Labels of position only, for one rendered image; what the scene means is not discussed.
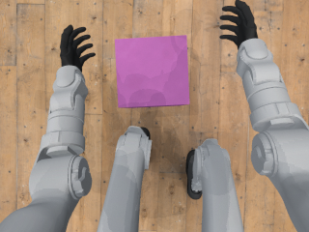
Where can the robot right foot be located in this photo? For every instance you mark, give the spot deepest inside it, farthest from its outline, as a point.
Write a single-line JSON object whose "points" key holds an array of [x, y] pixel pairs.
{"points": [[194, 194]]}

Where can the robot right forearm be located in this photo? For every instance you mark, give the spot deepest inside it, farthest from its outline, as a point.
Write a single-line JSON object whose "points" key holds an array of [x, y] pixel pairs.
{"points": [[265, 90]]}

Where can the robot left forearm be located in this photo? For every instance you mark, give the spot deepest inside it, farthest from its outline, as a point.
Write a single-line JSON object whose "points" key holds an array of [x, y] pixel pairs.
{"points": [[66, 117]]}

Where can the left robot upper arm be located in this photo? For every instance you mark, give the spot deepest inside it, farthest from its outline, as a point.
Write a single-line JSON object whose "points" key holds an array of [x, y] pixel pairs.
{"points": [[56, 186]]}

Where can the right robot hand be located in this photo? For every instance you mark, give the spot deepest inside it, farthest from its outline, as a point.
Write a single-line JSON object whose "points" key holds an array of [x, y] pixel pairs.
{"points": [[246, 28]]}

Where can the left robot hand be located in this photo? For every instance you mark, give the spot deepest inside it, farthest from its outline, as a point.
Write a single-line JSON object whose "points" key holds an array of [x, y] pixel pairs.
{"points": [[70, 54]]}

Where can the right robot upper arm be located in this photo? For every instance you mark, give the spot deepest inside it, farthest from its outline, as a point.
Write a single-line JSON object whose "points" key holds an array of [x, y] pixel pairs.
{"points": [[283, 156]]}

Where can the right robot shin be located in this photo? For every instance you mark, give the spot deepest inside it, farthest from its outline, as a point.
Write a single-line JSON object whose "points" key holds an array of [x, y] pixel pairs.
{"points": [[196, 184]]}

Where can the carton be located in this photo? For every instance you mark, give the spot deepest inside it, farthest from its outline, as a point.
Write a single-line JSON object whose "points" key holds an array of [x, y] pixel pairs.
{"points": [[152, 71]]}

